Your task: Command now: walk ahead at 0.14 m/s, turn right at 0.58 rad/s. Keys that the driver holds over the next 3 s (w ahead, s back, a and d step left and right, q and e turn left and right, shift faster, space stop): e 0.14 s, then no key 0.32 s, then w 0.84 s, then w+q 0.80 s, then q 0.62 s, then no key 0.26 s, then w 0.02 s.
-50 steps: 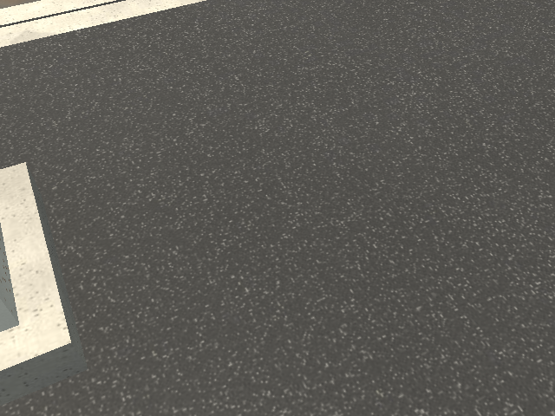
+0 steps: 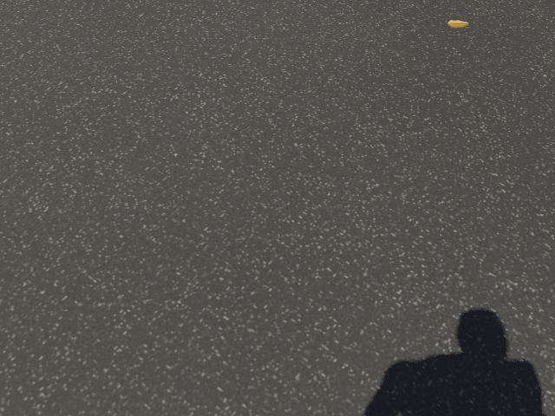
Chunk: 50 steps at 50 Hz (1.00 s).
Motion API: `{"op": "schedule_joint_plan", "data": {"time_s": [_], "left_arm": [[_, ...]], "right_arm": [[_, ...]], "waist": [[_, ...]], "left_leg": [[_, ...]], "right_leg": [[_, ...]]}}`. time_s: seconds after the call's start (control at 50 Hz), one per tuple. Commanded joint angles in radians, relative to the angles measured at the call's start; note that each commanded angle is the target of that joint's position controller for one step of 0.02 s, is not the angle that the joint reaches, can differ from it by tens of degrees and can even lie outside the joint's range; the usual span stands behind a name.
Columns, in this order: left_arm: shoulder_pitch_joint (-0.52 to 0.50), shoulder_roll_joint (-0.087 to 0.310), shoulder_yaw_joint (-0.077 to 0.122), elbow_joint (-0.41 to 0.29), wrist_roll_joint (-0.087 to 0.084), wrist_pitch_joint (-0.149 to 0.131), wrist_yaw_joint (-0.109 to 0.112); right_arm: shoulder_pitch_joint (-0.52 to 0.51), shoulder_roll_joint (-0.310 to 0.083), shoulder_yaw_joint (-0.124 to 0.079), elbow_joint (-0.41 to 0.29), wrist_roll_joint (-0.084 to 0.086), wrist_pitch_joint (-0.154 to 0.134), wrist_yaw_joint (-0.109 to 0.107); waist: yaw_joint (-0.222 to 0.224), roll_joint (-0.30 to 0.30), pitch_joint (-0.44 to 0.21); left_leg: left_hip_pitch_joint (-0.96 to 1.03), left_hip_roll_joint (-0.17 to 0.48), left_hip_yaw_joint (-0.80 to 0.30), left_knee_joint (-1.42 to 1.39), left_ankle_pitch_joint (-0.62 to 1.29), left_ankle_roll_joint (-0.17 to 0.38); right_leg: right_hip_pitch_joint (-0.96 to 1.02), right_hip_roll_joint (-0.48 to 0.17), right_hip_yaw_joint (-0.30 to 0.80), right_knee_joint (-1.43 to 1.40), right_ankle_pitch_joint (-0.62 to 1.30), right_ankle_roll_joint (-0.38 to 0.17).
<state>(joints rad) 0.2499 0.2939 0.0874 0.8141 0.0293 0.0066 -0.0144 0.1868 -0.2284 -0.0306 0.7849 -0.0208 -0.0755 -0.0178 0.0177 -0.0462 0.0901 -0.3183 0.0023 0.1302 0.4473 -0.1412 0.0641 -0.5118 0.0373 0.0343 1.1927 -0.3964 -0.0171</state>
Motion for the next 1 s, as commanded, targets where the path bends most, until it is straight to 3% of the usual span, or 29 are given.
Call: {"op": "schedule_joint_plan", "data": {"time_s": [0.02,0.14,0.2,0.24,0.26,0.28,0.3,0.32,0.34,0.36,0.38,0.4,0.42,0.46,0.48,0.52,0.54,0.58,0.62,0.66,0.68,0.7,0.72,0.74,0.78,0.8,0.84,0.92,1.0], "left_arm": [[0.112,0.005,-0.002,-0.042,0.005,0.025,-0.015],[-0.05,0.001,-0.026,-0.121,-0.001,0.042,-0.039],[-0.094,0.011,-0.028,-0.15,-0.001,0.041,-0.033],[-0.076,0.006,-0.03,-0.153,-0.001,0.027,-0.026],[-0.046,0.013,-0.03,-0.141,0.002,0.013,-0.02],[-0.008,0.058,-0.021,-0.137,0.013,-0.004,-0.009],[-0.054,0.168,-0.005,-0.183,0.004,-0.008,0.003],[0.052,0.139,0.0,-0.138,-0.011,-0.007,0.017],[0.029,0.096,-0.018,-0.121,-0.009,-0.005,0.022],[-0.03,0.059,-0.031,-0.122,-0.008,-0.002,0.025],[-0.087,0.048,-0.036,-0.132,-0.009,-0.001,0.031],[-0.105,0.032,-0.041,-0.134,-0.012,-0.004,0.035],[-0.1,0.021,-0.047,-0.13,-0.012,-0.008,0.034],[-0.09,0.019,-0.05,-0.114,-0.011,-0.015,0.032],[-0.064,0.023,-0.048,-0.098,-0.008,-0.017,0.031],[-0.006,0.064,-0.031,-0.064,-0.003,-0.008,0.026],[0.008,0.074,-0.027,-0.052,-0.002,-0.004,0.023],[0.017,0.083,-0.02,-0.037,-0.003,-0.004,0.018],[-0.009,0.091,-0.013,-0.029,-0.012,-0.01,0.016],[-0.06,0.076,-0.01,-0.027,-0.026,-0.01,0.018],[-0.111,0.027,-0.021,-0.048,-0.022,-0.016,0.018],[-0.145,-0.071,-0.045,-0.086,-0.025,-0.029,0.012],[-0.204,0.007,-0.029,-0.108,0.002,-0.035,0.007],[-0.183,0.037,-0.019,-0.098,0.003,-0.042,-0.005],[-0.089,0.048,-0.011,-0.039,0.006,-0.047,-0.025],[-0.073,0.042,-0.01,-0.02,0.014,-0.046,-0.031],[-0.09,0.007,-0.018,-0.016,0.016,-0.042,-0.033],[-0.228,-0.017,-0.032,-0.052,0.012,-0.038,-0.032],[-0.336,-0.03,-0.046,-0.085,0.003,-0.045,-0.035]], "right_arm": [[0.035,-0.108,-0.022,-0.039,-0.002,-0.014,-0.002],[0.039,-0.158,-0.038,-0.039,-0.003,0.02,-0.002],[0.094,-0.187,-0.048,-0.022,-0.004,0.043,0.002],[0.096,-0.198,-0.052,-0.013,0.002,0.06,0.001],[0.122,-0.187,-0.05,-0.001,-0.001,0.071,0.0],[0.178,-0.137,-0.038,0.006,-0.009,0.079,0.005],[0.188,-0.027,-0.004,-0.053,0.005,0.082,0.012],[0.111,-0.11,-0.022,-0.041,0.004,0.103,0.0],[0.097,-0.109,-0.026,-0.045,0.014,0.113,0.003],[0.098,-0.098,-0.024,-0.034,0.016,0.114,0.004],[0.108,-0.108,-0.028,-0.02,0.009,0.114,0.004],[0.138,-0.117,-0.032,0.001,-0.004,0.116,0.005],[0.151,-0.112,-0.033,0.012,-0.005,0.118,0.006],[0.145,-0.082,-0.025,0.017,0.005,0.123,0.008],[0.139,-0.067,-0.018,0.018,0.002,0.123,0.011],[0.104,-0.08,-0.019,0.01,-0.013,0.118,0.019],[0.085,-0.093,-0.023,0.002,-0.016,0.114,0.024],[0.074,-0.091,-0.024,-0.001,-0.013,0.099,0.029],[0.129,-0.066,-0.02,0.021,-0.008,0.079,0.028],[0.251,-0.05,-0.02,0.078,-0.007,0.062,0.022],[0.336,-0.088,-0.027,0.104,-0.014,0.05,0.014],[0.402,-0.173,-0.041,0.108,-0.012,0.039,0.006],[0.36,-0.215,-0.057,0.114,-0.007,0.04,0.004],[0.287,-0.169,-0.047,0.101,-0.002,0.034,0.005],[0.21,-0.132,-0.04,0.085,0.01,0.013,0.014],[0.217,-0.115,-0.036,0.091,0.011,0.003,0.014],[0.268,-0.092,-0.03,0.12,0.012,-0.011,0.018],[0.35,-0.078,-0.025,0.163,0.007,-0.015,0.02],[0.389,-0.094,-0.023,0.194,0.002,-0.019,0.013]], "waist": [[0.034,0.15,-0.159],[-0.001,0.173,-0.14],[-0.037,0.175,-0.136],[-0.027,0.157,-0.131],[-0.019,0.112,-0.138],[-0.017,-0.039,-0.177],[-0.041,-0.29,-0.172],[0.049,-0.152,-0.182],[0.01,-0.122,-0.145],[-0.018,-0.092,-0.118],[-0.04,-0.097,-0.116],[-0.048,-0.097,-0.132],[-0.051,-0.069,-0.156],[-0.048,-0.043,-0.166],[-0.034,-0.051,-0.173],[0.003,-0.104,-0.133],[0.011,-0.114,-0.105],[0.009,-0.082,-0.068],[-0.028,-0.043,-0.061],[-0.1,-0.006,-0.05],[-0.137,0.077,-0.038],[-0.152,0.273,-0.061],[-0.137,0.23,0.089],[-0.08,0.162,0.128],[-0.025,0.145,0.069],[-0.023,0.137,0.039],[-0.032,0.127,0.011],[-0.075,0.135,0.043],[-0.1,0.154,0.054]], "left_leg": [[0.101,0.296,-0.156,-0.159,0.582,0.163],[0.036,0.285,-0.029,-0.156,0.304,0.137],[0.075,0.309,-0.056,-0.113,0.2,0.134],[0.08,0.3,-0.055,-0.041,0.127,0.107],[0.056,0.273,-0.037,0.03,0.087,0.068],[0.001,0.214,0.024,0.187,-0.046,0.008],[-0.218,0.05,0.085,0.369,-0.451,-0.075],[-0.182,0.049,-0.059,0.479,-0.495,-0.076],[-0.185,0.049,-0.097,0.518,-0.444,-0.075],[-0.173,0.057,-0.119,0.497,-0.376,-0.072],[-0.163,0.052,-0.112,0.485,-0.322,-0.069],[-0.131,0.04,-0.102,0.498,-0.29,-0.07],[-0.102,0.031,-0.105,0.5,-0.28,-0.07],[-0.06,0.029,-0.112,0.433,-0.274,-0.074],[-0.04,0.028,-0.106,0.379,-0.269,-0.074],[-0.068,0.006,-0.075,0.335,-0.297,-0.064],[-0.088,0.002,-0.072,0.316,-0.315,-0.056],[-0.076,0.0,-0.071,0.259,-0.334,-0.036],[0.05,-0.015,-0.06,0.139,-0.303,-0.003],[0.295,-0.038,-0.043,-0.061,-0.191,0.038],[0.432,0.065,-0.196,-0.154,-0.312,0.066],[0.506,0.323,-0.549,-0.331,-0.62,0.118],[0.345,0.413,-0.707,-0.424,-0.735,0.18],[0.286,0.377,-0.657,-0.429,-0.682,0.178],[0.314,0.27,-0.476,-0.418,-0.44,0.12],[0.328,0.237,-0.403,-0.406,-0.324,0.111],[0.352,0.203,-0.318,-0.379,-0.155,0.106],[0.351,0.185,-0.249,-0.363,0.05,0.121],[0.359,0.19,-0.202,-0.325,0.271,0.122]], "right_leg": [[0.001,-0.045,0.006,-0.043,0.054,0.008],[0.112,-0.064,-0.07,-0.341,0.164,-0.002],[0.151,-0.04,-0.085,-0.453,0.075,-0.012],[0.227,-0.019,-0.095,-0.61,0.086,-0.033],[0.309,-0.008,-0.08,-0.727,0.149,-0.043],[0.412,-0.138,0.09,-0.858,0.23,-0.059],[0.481,-0.422,0.442,-0.926,0.498,-0.177],[0.406,-0.425,0.389,-0.889,0.593,-0.275],[0.385,-0.367,0.31,-0.882,0.63,-0.274],[0.354,-0.312,0.237,-0.898,0.595,-0.238],[0.358,-0.263,0.187,-0.902,0.583,-0.205],[0.36,-0.24,0.146,-0.889,0.669,-0.201],[0.364,-0.234,0.126,-0.879,0.721,-0.201],[0.359,-0.233,0.112,-0.878,0.684,-0.198],[0.358,-0.226,0.123,-0.907,0.496,-0.198],[0.359,-0.228,0.199,-0.985,0.05,-0.213],[0.354,-0.242,0.242,-1.015,-0.082,-0.221],[0.333,-0.265,0.286,-1.038,-0.161,-0.229],[0.257,-0.253,0.269,-1.027,-0.167,-0.22],[0.086,-0.186,0.204,-0.948,-0.245,-0.171],[-0.078,-0.121,0.132,-0.789,-0.228,-0.125],[-0.227,0.009,-0.041,-0.491,-0.15,-0.069],[-0.329,-0.003,-0.037,-0.399,-0.054,-0.064],[-0.302,-0.05,0.01,-0.346,0.039,-0.061],[-0.248,-0.063,-0.009,-0.301,0.145,-0.039],[-0.234,-0.067,-0.031,-0.263,0.185,-0.03],[-0.248,-0.08,-0.054,-0.229,0.241,-0.02],[-0.285,-0.097,-0.095,-0.318,0.309,0.006],[-0.191,-0.074,-0.134,-0.497,0.327,-0.006]]}}
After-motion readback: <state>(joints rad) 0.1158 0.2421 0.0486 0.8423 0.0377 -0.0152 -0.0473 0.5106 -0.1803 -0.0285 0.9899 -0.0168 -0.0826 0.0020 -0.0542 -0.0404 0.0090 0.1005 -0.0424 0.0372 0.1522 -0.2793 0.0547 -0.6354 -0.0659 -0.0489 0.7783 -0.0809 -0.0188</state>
